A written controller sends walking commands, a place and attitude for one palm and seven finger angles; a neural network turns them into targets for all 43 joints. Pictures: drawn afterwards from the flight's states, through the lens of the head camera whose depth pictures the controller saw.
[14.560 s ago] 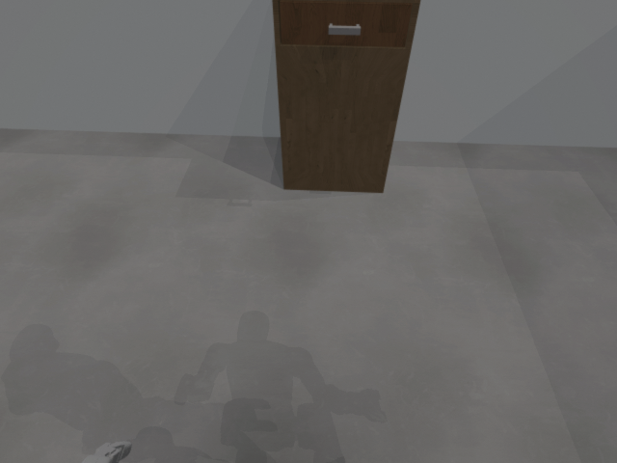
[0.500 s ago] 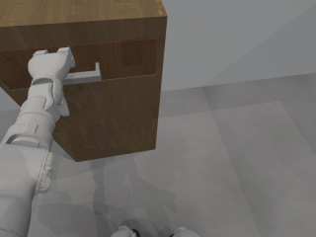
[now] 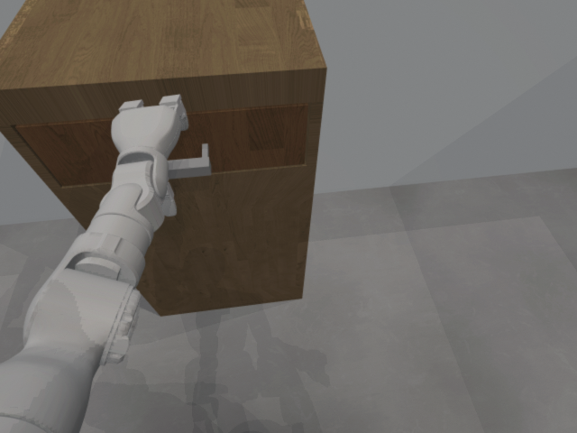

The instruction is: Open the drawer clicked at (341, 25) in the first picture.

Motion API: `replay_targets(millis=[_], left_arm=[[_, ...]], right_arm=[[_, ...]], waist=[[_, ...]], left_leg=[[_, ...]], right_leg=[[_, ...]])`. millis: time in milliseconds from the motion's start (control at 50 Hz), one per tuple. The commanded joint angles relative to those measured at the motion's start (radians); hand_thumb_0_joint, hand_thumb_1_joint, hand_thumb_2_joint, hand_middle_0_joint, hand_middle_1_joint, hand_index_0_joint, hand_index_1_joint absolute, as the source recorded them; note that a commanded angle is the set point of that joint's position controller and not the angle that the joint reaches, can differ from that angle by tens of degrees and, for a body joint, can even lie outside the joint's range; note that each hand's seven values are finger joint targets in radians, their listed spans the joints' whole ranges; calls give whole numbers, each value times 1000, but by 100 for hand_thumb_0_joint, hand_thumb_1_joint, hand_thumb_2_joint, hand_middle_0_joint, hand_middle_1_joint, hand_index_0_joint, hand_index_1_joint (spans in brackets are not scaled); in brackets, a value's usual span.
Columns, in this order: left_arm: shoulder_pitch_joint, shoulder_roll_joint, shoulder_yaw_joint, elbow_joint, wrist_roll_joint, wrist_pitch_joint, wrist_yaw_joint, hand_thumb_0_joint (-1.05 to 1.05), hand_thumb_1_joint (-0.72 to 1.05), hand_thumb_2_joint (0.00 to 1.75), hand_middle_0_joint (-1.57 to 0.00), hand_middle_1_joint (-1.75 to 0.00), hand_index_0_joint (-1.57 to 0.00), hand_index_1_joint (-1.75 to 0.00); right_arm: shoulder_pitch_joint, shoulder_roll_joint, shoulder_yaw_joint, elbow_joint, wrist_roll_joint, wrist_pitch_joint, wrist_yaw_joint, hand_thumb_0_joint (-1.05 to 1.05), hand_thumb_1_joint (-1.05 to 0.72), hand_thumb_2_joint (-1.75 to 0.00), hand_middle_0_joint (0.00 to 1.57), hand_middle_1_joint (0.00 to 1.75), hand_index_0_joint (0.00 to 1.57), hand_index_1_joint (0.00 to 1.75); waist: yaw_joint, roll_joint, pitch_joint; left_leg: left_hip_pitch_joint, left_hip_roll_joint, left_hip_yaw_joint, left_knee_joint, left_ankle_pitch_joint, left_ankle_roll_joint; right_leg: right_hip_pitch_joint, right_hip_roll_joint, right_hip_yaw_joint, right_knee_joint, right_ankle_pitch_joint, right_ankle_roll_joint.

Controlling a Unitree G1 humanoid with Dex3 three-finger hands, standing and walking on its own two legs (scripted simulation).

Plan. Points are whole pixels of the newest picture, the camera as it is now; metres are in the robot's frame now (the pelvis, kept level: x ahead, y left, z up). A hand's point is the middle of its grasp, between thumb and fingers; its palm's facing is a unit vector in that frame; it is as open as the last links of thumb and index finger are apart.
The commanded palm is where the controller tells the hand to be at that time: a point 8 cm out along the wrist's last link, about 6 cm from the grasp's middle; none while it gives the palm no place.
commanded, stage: move the hooked fingers above the handle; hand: left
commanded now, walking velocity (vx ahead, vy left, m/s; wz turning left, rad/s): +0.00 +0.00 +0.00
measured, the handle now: (177, 160) +0.55 +0.16 +0.03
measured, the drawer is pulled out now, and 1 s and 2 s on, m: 0.00 0.00 0.00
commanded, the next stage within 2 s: lower the fingers behind the handle in 0.50 s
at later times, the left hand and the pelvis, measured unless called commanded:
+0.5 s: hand (164, 155) +0.50 +0.16 +0.09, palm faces +0.00 -0.06 -1.00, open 13.9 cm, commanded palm +0.47 +0.17 +0.15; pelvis +0.01 -0.03 +0.01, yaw +0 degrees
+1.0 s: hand (166, 176) +0.49 +0.16 +0.06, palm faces +0.00 -0.05 -1.00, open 13.9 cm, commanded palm +0.47 +0.17 +0.12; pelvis +0.00 -0.02 +0.00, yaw +1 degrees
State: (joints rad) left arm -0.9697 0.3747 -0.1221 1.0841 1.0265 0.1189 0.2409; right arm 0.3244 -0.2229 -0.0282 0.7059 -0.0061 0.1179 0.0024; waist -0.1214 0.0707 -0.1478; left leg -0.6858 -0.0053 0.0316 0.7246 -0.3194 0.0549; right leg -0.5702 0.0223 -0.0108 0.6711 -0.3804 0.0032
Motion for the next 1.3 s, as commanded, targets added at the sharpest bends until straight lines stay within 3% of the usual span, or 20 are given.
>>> replay_targets(millis=[0, 120, 180, 240, 260, 340, 360, 380, 460, 520, 620, 660, 740, 780, 820, 900, 980, 1060, 1220, 1280], left_arm=[[-438, 274, 79, -129, 23, 25, 29, 0, -50, 30, -30, -120, -30, -120], [-457, 309, 87, -201, 15, -27, -3, 0, -50, 30, -30, -120, -30, -120], [-447, 273, 60, -256, 5, -71, -15, 0, -50, 30, -30, -120, -30, -120], [-479, 270, 55, -312, 1, -99, -12, 0, -50, 30, -30, -120, -30, -120], [-464, 292, 77, -321, 3, -104, -5, 0, -50, 30, -30, -120, -30, -120], [-427, 257, 57, -284, -7, -84, 11, 0, -50, 30, -30, -120, -30, -120], [-410, 284, 83, -258, -4, -70, 17, 0, -50, 30, -30, -120, -30, -120], [-413, 315, 101, -263, 2, -60, 21, 0, -50, 30, -30, -120, -30, -120], [-376, 310, 102, -259, 3, -28, 14, 0, -50, 30, -30, -120, -30, -120], [-312, 328, 122, -264, -3, -28, -11, 0, -50, 30, -30, -120, -30, -120], [-321, 286, 75, -252, -4, -47, -41, 0, -50, 30, -30, -120, -30, -120], [-347, 266, 52, -267, -6, -67, -44, 0, -50, 30, -30, -120, -30, -120], [-361, 263, 65, -341, -2, -129, -28, 0, -50, 30, -30, -120, -30, -120], [-359, 213, 38, -340, 3, -141, -7, 0, -50, 30, -30, -120, -30, -120], [-376, 243, 73, -343, 8, -148, 21, 0, -50, 30, -30, -120, -30, -120], [-402, 237, 73, -265, 25, -99, 83, 0, -50, 30, -30, -120, -30, -120], [-427, 265, 93, -227, 41, -49, 117, 0, -50, 30, -30, -120, -30, -120], [-405, 197, 48, -189, 28, -19, 99, 0, -50, 30, -30, -120, -30, -120], [-347, 271, 109, -194, 31, -65, 70, 0, -50, 30, -30, -120, -30, -120], [-340, 275, 109, -179, 46, -81, 90, 0, -50, 30, -30, -120, -30, -120]], right_arm=[[121, -183, -56, -71, 10, 0, -30, 0, -90, -90, 20, 30, 20, 30], [121, -181, -63, -89, 15, -5, -49, 0, -90, -90, 20, 30, 20, 30], [125, -176, -71, -86, 16, -13, -51, 0, -90, -90, 20, 30, 20, 30], [134, -176, -78, -72, 16, -17, -51, 0, -90, -90, 20, 30, 20, 30], [136, -177, -81, -68, 15, -16, -49, 0, -90, -90, 20, 30, 20, 30], [129, -176, -80, -54, 17, -13, -39, 0, -90, -90, 20, 30, 20, 30], [129, -180, -79, -48, 18, -12, -38, 0, -90, -90, 20, 30, 20, 30], [122, -184, -78, -49, 19, -9, -38, 0, -90, -90, 20, 30, 20, 30], [109, -183, -76, -64, 17, -3, -33, 0, -90, -90, 20, 30, 20, 30], [92, -187, -76, -78, 16, 4, -37, 0, -90, -90, 20, 30, 20, 30], [85, -189, -73, -83, 27, 4, -45, 0, -90, -90, 20, 30, 20, 30], [88, -187, -73, -81, 27, 1, -47, 0, -90, -90, 20, 30, 20, 30], [97, -175, -81, -83, 16, -5, -47, 0, -90, -90, 20, 30, 20, 30], [98, -171, -85, -78, 15, -8, -42, 0, -90, -90, 20, 30, 20, 30], [107, -170, -88, -69, 9, -13, -38, 0, -90, -90, 20, 30, 20, 30], [109, -172, -84, -58, 11, -16, -30, 0, -90, -90, 20, 30, 20, 30], [118, -176, -83, -52, 6, -18, -28, 0, -90, -90, 20, 30, 20, 30], [133, -176, -85, -52, 5, -17, -22, 0, -90, -90, 20, 30, 20, 30], [146, -183, -84, -55, 1, -19, -36, 0, -90, -90, 20, 30, 20, 30], [152, -182, -84, -50, 4, -25, -39, 0, -90, -90, 20, 30, 20, 30]], waist=[[-7, -78, -331], [-11, -75, -382], [-15, -30, -386], [-24, -18, -397], [-12, 6, -410], [-14, 0, -360], [-7, -20, -347], [1, -9, -359], [20, -20, -398], [28, -68, -410], [1, -119, -309], [-11, -99, -299], [2, -23, -378], [-10, -13, -358], [-4, -23, -373], [-18, -30, -338], [-13, 0, -404], [-20, -11, -430], [-4, -52, -397], [-10, -41, -340]], left_leg=[[340, 0, -31, -64, 353, -5], [343, -8, -12, -60, 346, 4], [374, -14, -11, -53, 377, 6], [394, -14, -13, -48, 399, 6], [407, -14, -16, -47, 423, 3], [386, -18, -9, -53, 414, 1], [366, -16, -7, -60, 402, 0], [359, -17, -5, -62, 405, -2], [359, -22, 8, -66, 445, -1], [351, -25, 14, -70, 464, 3], [334, -23, 12, -86, 393, 7], [345, -24, 8, -84, 368, 8], [399, -26, -2, -58, 434, 5], [418, -20, -12, -44, 444, 1], [419, -16, -15, -30, 466, 0], [368, -14, -20, -28, 396, -5], [366, -14, -17, -17, 405, -8], [384, -8, -19, -6, 452, -8], [312, -9, -15, -14, 406, 0], [284, -3, -16, -15, 350, -2]], right_leg=[[60, 45, -25, -78, 325, -34], [133, 34, 4, -95, 377, -25], [128, 35, 9, -97, 420, -24], [126, 36, 14, -98, 446, -22], [127, 37, 10, -90, 455, -26], [122, 37, 6, -99, 460, -27], [130, 37, 4, -98, 458, -27], [142, 35, 7, -93, 464, -28], [204, 31, 8, -87, 542, -26], [262, 24, 14, -91, 608, -21], [210, 22, 11, -116, 535, -17], [175, 22, 14, -114, 503, -15], [160, 24, 16, -88, 517, -24], [92, 32, 4, -78, 468, -27], [84, 35, 1, -68, 459, -31], [27, 40, -9, -58, 383, -32], [38, 42, -8, -40, 391, -33], [38, 47, -12, -35, 424, -31], [78, 45, -4, -41, 424, -31], [18, 48, -7, -40, 352, -32]])
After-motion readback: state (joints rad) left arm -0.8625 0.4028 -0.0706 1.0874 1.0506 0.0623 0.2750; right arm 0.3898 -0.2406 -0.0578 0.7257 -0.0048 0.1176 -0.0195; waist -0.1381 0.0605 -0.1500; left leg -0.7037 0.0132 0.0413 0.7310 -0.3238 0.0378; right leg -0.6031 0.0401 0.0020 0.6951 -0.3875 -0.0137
